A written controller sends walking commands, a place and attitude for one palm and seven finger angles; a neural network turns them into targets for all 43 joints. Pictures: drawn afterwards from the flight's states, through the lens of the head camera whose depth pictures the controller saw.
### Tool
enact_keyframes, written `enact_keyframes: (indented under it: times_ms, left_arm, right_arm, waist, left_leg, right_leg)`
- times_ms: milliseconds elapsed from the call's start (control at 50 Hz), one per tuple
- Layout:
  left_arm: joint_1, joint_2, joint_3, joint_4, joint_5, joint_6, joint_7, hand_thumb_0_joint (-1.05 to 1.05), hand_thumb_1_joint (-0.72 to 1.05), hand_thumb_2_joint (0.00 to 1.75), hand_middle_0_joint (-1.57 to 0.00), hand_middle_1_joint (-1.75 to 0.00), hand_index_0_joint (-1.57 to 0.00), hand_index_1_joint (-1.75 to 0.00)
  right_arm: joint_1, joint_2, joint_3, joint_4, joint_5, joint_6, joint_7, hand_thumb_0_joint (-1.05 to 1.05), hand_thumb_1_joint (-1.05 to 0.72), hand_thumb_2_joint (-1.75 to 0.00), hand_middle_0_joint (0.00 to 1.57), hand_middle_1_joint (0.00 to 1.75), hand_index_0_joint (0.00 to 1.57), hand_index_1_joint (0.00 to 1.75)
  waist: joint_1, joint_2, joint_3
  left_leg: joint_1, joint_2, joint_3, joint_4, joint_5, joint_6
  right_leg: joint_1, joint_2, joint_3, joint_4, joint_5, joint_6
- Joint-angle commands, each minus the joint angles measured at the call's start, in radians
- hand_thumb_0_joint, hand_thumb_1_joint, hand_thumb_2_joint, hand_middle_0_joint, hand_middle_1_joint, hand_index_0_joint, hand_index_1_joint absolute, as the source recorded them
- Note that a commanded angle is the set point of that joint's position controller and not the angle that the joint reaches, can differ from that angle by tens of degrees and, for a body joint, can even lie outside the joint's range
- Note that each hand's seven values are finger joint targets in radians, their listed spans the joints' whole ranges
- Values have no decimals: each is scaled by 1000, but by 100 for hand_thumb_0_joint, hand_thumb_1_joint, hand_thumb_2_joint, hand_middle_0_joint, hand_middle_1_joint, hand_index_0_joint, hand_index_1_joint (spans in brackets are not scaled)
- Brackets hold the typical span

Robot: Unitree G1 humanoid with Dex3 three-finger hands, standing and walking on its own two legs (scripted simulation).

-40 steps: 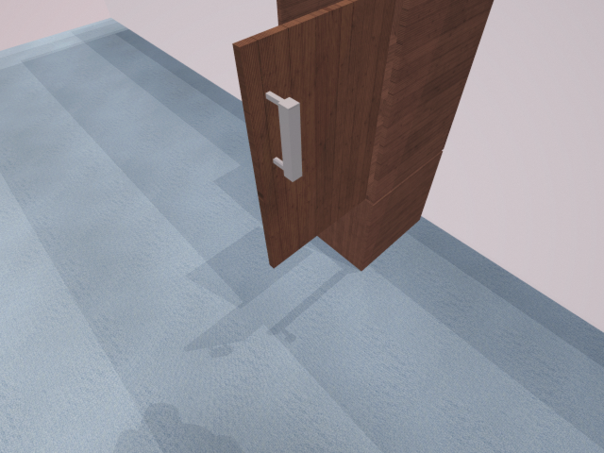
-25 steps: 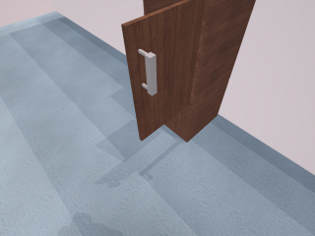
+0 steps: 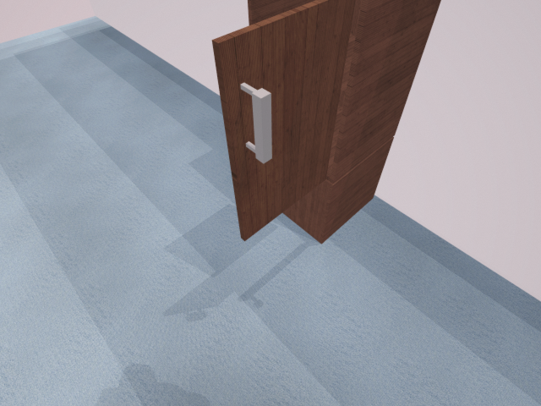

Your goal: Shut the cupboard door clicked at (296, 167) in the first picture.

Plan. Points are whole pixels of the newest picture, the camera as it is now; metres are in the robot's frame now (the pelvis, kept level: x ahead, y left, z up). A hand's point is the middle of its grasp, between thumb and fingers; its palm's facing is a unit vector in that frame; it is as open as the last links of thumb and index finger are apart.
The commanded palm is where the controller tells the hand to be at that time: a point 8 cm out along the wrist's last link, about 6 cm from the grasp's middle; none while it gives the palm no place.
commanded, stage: look at it before walking up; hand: left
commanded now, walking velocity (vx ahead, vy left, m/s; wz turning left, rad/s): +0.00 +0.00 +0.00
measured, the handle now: (255, 123) +0.62 +0.07 +0.07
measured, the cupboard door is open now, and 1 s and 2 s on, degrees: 90 90 90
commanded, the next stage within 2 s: walk around to get in front in 0.04 s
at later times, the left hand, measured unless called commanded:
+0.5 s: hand out of the picture +0.06 +0.21 -0.18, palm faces -0.13 -0.96 -0.26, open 7.4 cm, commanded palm none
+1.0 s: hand out of the picture +0.07 +0.16 -0.17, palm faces -0.32 -0.91 -0.28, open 7.4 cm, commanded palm none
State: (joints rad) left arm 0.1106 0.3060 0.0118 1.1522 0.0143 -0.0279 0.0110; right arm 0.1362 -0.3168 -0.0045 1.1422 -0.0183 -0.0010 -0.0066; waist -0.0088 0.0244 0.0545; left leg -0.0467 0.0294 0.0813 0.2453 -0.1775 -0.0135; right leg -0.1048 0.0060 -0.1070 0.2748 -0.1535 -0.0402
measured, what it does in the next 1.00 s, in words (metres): lifts its left foot, turning right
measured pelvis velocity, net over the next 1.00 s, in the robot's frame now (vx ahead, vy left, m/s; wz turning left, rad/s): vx -0.03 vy -0.02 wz -0.42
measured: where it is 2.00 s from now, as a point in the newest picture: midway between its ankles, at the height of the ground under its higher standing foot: outside the picture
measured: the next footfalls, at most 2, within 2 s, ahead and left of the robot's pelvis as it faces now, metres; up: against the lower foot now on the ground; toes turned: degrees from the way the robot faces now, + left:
left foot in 1.12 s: +0.07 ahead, +0.11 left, +0.00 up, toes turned -30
right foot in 1.46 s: -0.10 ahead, -0.12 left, +0.00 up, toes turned -43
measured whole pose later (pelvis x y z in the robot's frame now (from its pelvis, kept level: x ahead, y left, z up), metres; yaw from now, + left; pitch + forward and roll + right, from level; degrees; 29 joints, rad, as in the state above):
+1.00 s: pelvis -0.03 -0.02 -0.01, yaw -24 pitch +2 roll +2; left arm 0.24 0.21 0.08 0.96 0.03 0.04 0.02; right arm 0.01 -0.23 -0.06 0.91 0.00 0.05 -0.03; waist 0.05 -0.02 0.12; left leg -0.41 0.02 -0.02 0.89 -0.43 -0.07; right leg -0.30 0.09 0.18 0.45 -0.17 -0.05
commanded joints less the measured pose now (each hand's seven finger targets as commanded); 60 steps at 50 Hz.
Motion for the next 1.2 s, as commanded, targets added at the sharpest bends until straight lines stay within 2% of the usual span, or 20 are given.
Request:
enact_keyframes:
  times_ms: [0,140,220,380,440,480,500,580,600,620,640,680,760,980,1040,1060,1080,1100,1140,1180]
  left_arm:
    - [-33,206,35,-55,-3,-21,9,0,90,90,-20,-30,-20,-30]
    - [-34,213,37,-58,-4,-22,9,0,90,90,-20,-30,-20,-30]
    - [16,103,26,-57,-4,16,15,0,90,90,-20,-30,-20,-30]
    - [37,112,64,-147,7,55,2,0,90,90,-20,-30,-20,-30]
    - [31,78,68,-188,9,66,-10,0,90,90,-20,-30,-20,-30]
    - [22,45,74,-218,9,79,-16,0,90,90,-20,-30,-20,-30]
    - [16,41,80,-230,10,86,-18,0,90,90,-20,-30,-20,-30]
    - [136,19,91,-222,13,72,-30,0,90,90,-20,-30,-20,-30]
    - [202,50,103,-203,15,65,-26,0,90,90,-20,-30,-20,-30]
    - [234,166,126,-203,28,49,-8,0,90,90,-20,-30,-20,-30]
    - [259,201,127,-201,8,47,5,0,90,90,-20,-30,-20,-30]
    - [156,147,123,-241,7,50,17,0,90,90,-20,-30,-20,-30]
    - [150,97,110,-253,7,33,24,0,90,90,-20,-30,-20,-30]
    - [168,121,121,-258,20,52,14,0,90,90,-20,-30,-20,-30]
    - [98,121,119,-280,11,60,10,0,90,90,-20,-30,-20,-30]
    - [75,97,110,-291,4,62,6,0,90,90,-20,-30,-20,-30]
    - [95,30,98,-310,-6,63,-1,0,90,90,-20,-30,-20,-30]
    - [58,36,97,-333,-5,61,-13,0,90,90,-20,-30,-20,-30]
    - [64,64,113,-342,11,62,-30,0,90,90,-20,-30,-20,-30]
    - [76,53,116,-303,16,78,-42,0,90,90,-20,-30,-20,-30]
  right_arm:
    - [-17,-180,-29,-47,4,-21,-13,0,-90,-90,20,30,20,30]
    - [-20,-185,-31,-49,3,-22,-15,0,-90,-90,20,30,20,30]
    - [64,-59,-15,-40,0,6,-26,0,-90,-90,20,30,20,30]
    - [67,-90,-60,-137,0,28,-40,0,-90,-90,20,30,20,30]
    - [69,-113,-76,-160,-8,25,-44,0,-90,-90,20,30,20,30]
    - [66,-118,-82,-175,-14,15,-43,0,-90,-90,20,30,20,30]
    - [63,-109,-80,-181,-17,12,-44,0,-90,-90,20,30,20,30]
    - [-20,-114,-89,-223,-18,14,-41,0,-90,-90,20,30,20,30]
    - [-43,-104,-91,-234,-7,20,-39,0,-90,-90,20,30,20,30]
    - [-23,-23,-83,-266,7,27,-34,0,-90,-90,20,30,20,30]
    - [-51,-26,-79,-282,11,40,-28,0,-90,-90,20,30,20,30]
    - [-53,-15,-82,-275,10,43,-16,0,-90,-90,20,30,20,30]
    - [-40,11,-74,-260,10,36,-23,0,-90,-90,20,30,20,30]
    - [-111,14,-74,-312,24,29,-30,0,-90,-90,20,30,20,30]
    - [-7,2,-75,-284,28,20,-37,0,-90,-90,20,30,20,30]
    - [42,-27,-80,-269,24,12,-43,0,-90,-90,20,30,20,30]
    - [51,-110,-95,-273,12,1,-49,0,-90,-90,20,30,20,30]
    - [63,-177,-104,-296,-4,1,-53,0,-90,-90,20,30,20,30]
    - [-15,-131,-83,-336,-19,2,-53,0,-90,-90,20,30,20,30]
    - [-67,-88,-70,-349,-16,-5,-50,0,-90,-90,20,30,20,30]
  waist:
    - [-1,-29,-70]
    - [-1,-17,-88]
    - [-8,-24,-80]
    - [-6,-32,-67]
    - [-5,86,-47]
    - [1,181,-30]
    - [3,169,-17]
    - [74,64,-35]
    - [108,-38,-38]
    - [108,-397,-46]
    - [125,-388,-37]
    - [66,-176,0]
    - [36,-115,-141]
    - [57,-196,-107]
    - [-3,-169,-126]
    - [-28,-98,-132]
    - [-29,165,-145]
    - [-40,309,-107]
    - [13,81,-41]
    - [47,166,-41]
  left_leg:
    - [-15,121,-102,-31,127,28]
    - [6,124,-94,-18,155,27]
    - [-9,133,-30,58,151,4]
    - [-48,164,11,171,41,24]
    - [-54,269,-61,106,46,79]
    - [-49,401,-128,43,201,174]
    - [-74,421,-125,45,241,194]
    - [-142,328,32,260,241,92]
    - [-227,249,77,407,94,39]
    - [-433,69,135,676,-323,-36]
    - [-482,8,-14,868,-501,-39]
    - [-526,50,-101,953,-365,-31]
    - [-491,36,-107,881,-253,-57]
    - [-365,-20,-115,543,-287,-44]
    - [-141,-34,-110,276,-142,-29]
    - [15,10,-120,154,-81,-18]
    - [131,233,-352,19,-151,36]
    - [50,451,-549,-37,-66,143]
    - [-171,434,-422,-2,73,222]
    - [-192,306,-253,53,164,162]
  right_leg:
    - [30,-154,140,-43,159,-9]
    - [31,-155,150,-32,215,-12]
    - [-15,-150,166,42,292,1]
    - [-159,-112,230,183,264,-17]
    - [-255,-41,168,370,115,4]
    - [-336,-9,109,638,-326,26]
    - [-345,-26,129,701,-377,28]
    - [-154,-43,69,416,-209,30]
    - [-61,-57,115,237,4,19]
    - [21,-290,537,35,237,-66]
    - [-33,-373,683,-8,351,-151]
    - [-102,-318,629,-13,30,-187]
    - [32,-223,501,100,391,-156]
    - [-25,-182,609,92,323,-154]
    - [-171,-129,601,133,205,-88]
    - [-297,-74,543,173,67,-39]
    - [-482,57,400,332,-206,17]
    - [-528,90,209,594,-464,76]
    - [-452,16,185,870,-383,95]
    - [-459,2,168,926,-304,104]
